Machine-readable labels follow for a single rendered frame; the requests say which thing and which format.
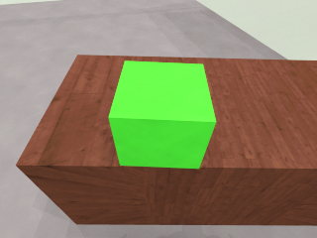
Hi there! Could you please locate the carton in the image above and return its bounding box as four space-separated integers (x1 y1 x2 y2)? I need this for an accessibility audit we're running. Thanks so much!
108 60 216 170

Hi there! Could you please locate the pedestal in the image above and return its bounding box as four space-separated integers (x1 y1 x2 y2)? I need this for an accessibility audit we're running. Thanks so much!
16 55 317 226

